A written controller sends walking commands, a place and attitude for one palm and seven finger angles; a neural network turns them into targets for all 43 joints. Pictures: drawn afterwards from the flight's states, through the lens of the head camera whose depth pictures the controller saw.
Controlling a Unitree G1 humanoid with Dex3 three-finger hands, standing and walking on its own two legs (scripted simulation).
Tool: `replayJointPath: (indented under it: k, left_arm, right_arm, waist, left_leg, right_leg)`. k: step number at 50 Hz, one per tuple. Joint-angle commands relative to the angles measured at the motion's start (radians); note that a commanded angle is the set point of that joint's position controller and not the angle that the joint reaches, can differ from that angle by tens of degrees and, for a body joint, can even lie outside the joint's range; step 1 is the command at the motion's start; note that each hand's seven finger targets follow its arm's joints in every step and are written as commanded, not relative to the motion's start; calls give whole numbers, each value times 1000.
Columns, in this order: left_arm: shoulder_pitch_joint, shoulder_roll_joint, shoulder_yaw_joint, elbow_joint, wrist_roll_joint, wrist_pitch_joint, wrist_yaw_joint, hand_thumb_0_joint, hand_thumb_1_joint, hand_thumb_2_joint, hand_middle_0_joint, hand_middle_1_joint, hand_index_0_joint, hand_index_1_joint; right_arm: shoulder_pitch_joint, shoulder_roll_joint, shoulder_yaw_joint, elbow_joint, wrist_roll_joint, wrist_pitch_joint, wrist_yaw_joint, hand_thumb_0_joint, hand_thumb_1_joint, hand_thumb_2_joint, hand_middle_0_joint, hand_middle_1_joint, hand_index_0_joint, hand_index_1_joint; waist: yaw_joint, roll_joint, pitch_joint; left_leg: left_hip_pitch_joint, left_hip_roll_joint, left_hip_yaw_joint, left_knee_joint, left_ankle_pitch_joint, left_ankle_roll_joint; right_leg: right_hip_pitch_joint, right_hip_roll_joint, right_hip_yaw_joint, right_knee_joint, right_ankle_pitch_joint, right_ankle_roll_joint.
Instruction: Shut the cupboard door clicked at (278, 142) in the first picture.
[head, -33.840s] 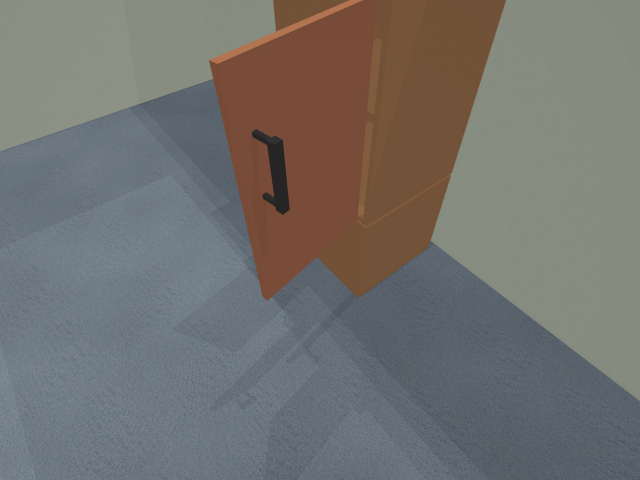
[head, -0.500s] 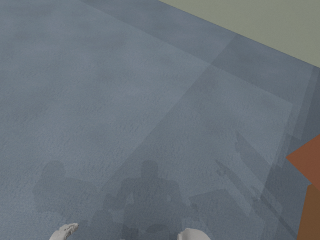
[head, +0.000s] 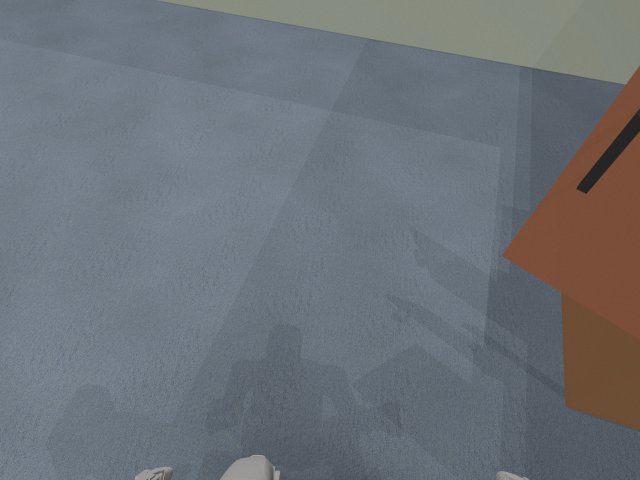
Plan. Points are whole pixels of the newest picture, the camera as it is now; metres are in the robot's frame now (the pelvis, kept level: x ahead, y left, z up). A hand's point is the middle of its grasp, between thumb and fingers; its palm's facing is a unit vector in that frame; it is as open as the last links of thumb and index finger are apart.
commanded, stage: turn to face it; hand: left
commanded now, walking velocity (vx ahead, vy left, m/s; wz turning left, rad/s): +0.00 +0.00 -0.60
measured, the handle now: (614, 149) +0.61 -0.44 +0.05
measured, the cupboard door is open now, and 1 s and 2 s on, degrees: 67 67 67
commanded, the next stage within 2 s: take the last steps up to it in 1.02 s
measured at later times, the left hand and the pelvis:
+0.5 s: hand (221, 423) +0.20 +0.16 -0.16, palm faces -0.31 -0.91 -0.27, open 7.4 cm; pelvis +0.02 -0.01 -0.02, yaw -19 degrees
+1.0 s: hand (239, 393) +0.25 +0.15 -0.17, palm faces -0.49 -0.85 -0.20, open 7.4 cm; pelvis +0.07 +0.01 +0.00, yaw -32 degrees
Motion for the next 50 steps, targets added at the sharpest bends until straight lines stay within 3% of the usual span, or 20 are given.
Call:
replayJointPath:
  k: [1,2,4,5,8,10,18,21,22,23,24,26,29,35,39,40,41,42,47,50]
  left_arm:
    - [-35,222,73,-79,-1,-18,10,0,900,900,-200,-300,-200,-300]
    - [-57,204,70,-84,-6,-15,10,0,900,900,-200,-300,-200,-300]
    - [-8,103,50,-114,-16,-7,-3,0,900,900,-200,-300,-200,-300]
    - [-35,136,51,-111,-2,-3,-4,0,900,900,-200,-300,-200,-300]
    - [-34,130,62,-79,-2,-1,-27,0,900,900,-200,-300,-200,-300]
    - [-45,112,55,-79,-5,6,-31,0,900,900,-200,-300,-200,-300]
    - [-107,91,42,-100,-3,3,-37,0,900,900,-200,-300,-200,-300]
    - [-9,111,46,-74,-3,-10,-33,0,900,900,-200,-300,-200,-300]
    - [75,166,56,-48,2,-22,-26,0,900,900,-200,-300,-200,-300]
    - [129,283,75,-32,9,-39,-10,0,900,900,-200,-300,-200,-300]
    - [164,319,75,-22,-9,-38,4,0,900,900,-200,-300,-200,-300]
    - [83,271,74,-43,-6,-37,23,0,900,900,-200,-300,-200,-300]
    - [-31,209,52,-81,-4,-36,23,0,900,900,-200,-300,-200,-300]
    - [-3,228,61,-63,4,-32,15,0,900,900,-200,-300,-200,-300]
    - [-48,210,61,-63,-6,-22,15,0,900,900,-200,-300,-200,-300]
    - [-36,165,53,-71,-12,-16,13,0,900,900,-200,-300,-200,-300]
    - [14,104,42,-81,-18,-10,6,0,900,900,-200,-300,-200,-300]
    - [-19,116,38,-91,-9,-10,4,0,900,900,-200,-300,-200,-300]
    - [-20,94,42,-36,-6,-3,-9,0,900,900,-200,-300,-200,-300]
    - [-41,77,36,-31,-8,3,-10,0,900,900,-200,-300,-200,-300]
  right_arm:
    - [71,-82,-16,-65,4,-40,-16,0,-900,-900,200,300,200,300]
    - [123,-100,-19,-48,4,-48,-19,0,-900,-900,200,300,200,300]
    - [155,-255,-43,-60,-19,-57,-23,0,-900,-900,200,300,200,300]
    - [151,-248,-40,-57,-24,-55,-29,0,-900,-900,200,300,200,300]
    - [45,-174,-19,-90,-23,-60,-34,0,-900,-900,200,300,200,300]
    - [72,-162,-20,-74,-23,-59,-33,0,-900,-900,200,300,200,300]
    - [103,-194,-45,-34,-23,-47,-16,0,-900,-900,200,300,200,300]
    - [55,-212,-52,-37,-17,-41,-10,0,-900,-900,200,300,200,300]
    - [50,-190,-52,-46,-7,-41,-3,0,-900,-900,200,300,200,300]
    - [34,-99,-28,-88,-2,-39,4,0,-900,-900,200,300,200,300]
    - [-7,-110,-20,-113,-1,-26,-6,0,-900,-900,200,300,200,300]
    - [-40,-112,-20,-102,-2,-24,-18,0,-900,-900,200,300,200,300]
    - [28,-106,-17,-52,-7,-22,-5,0,-900,-900,200,300,200,300]
    - [12,-80,-11,-60,-1,-27,-5,0,-900,-900,200,300,200,300]
    - [126,-88,-10,-28,1,-46,-13,0,-900,-900,200,300,200,300]
    - [160,-142,-16,-20,-6,-58,-16,0,-900,-900,200,300,200,300]
    - [172,-240,-33,-26,-21,-60,-18,0,-900,-900,200,300,200,300]
    - [182,-250,-34,-32,-23,-56,-27,0,-900,-900,200,300,200,300]
    - [123,-143,-7,-28,-23,-66,-38,0,-900,-900,200,300,200,300]
    - [157,-139,-12,3,-21,-63,-37,0,-900,-900,200,300,200,300]
  waist:
    - [-23,-171,-154]
    - [-53,-140,-168]
    - [-45,329,-179]
    - [-61,276,-164]
    - [-6,175,-105]
    - [-15,174,-121]
    - [-47,238,-109]
    - [15,189,-146]
    - [55,67,-188]
    - [80,-275,-182]
    - [93,-254,-169]
    - [56,-286,-129]
    - [-10,-158,-161]
    - [7,-144,-141]
    - [-48,-135,-158]
    - [-54,9,-176]
    - [-40,288,-180]
    - [-56,249,-140]
    - [-14,163,-140]
    - [-29,173,-144]
  left_leg:
    - [143,-36,14,-283,108,18]
    - [264,-16,4,-422,200,26]
    - [416,374,-360,-577,392,188]
    - [358,432,-383,-578,425,245]
    - [315,310,-148,-515,629,225]
    - [384,270,-48,-484,734,212]
    - [344,306,51,-433,642,203]
    - [284,286,115,-297,532,136]
    - [192,237,153,-140,433,86]
    - [-113,80,195,96,-109,23]
    - [-174,38,55,255,-262,14]
    - [-256,54,-49,359,-161,13]
    - [-125,57,-18,268,-9,-3]
    - [-26,-2,16,-12,0,3]
    - [226,-27,24,-377,221,22]
    - [338,80,-87,-494,296,57]
    - [400,308,-319,-537,432,164]
    - [342,402,-376,-560,542,239]
    - [372,248,-95,-486,827,223]
    - [402,254,-57,-483,838,233]
  right_leg:
    - [56,-198,263,-62,400,-124]
    - [-17,-167,241,-15,330,-82]
    - [-278,45,1,340,-311,29]
    - [-285,5,4,533,-361,41]
    - [-295,-51,-33,674,-235,68]
    - [-293,-52,-57,640,-197,77]
    - [-119,-41,-156,283,-177,55]
    - [64,-23,-181,19,20,26]
    - [221,-82,-100,-99,163,-3]
    - [398,-341,257,-162,493,-108]
    - [306,-446,340,-153,671,-206]
    - [264,-376,345,-166,560,-217]
    - [177,-263,147,-131,514,-169]
    - [133,-243,201,-127,458,-178]
    - [20,-182,199,-26,366,-95]
    - [-79,-99,145,66,206,-43]
    - [-213,29,9,256,-165,17]
    - [-240,18,-13,452,-356,31]
    - [-240,-44,-28,607,-199,63]
    - [-210,-50,-55,509,-184,65]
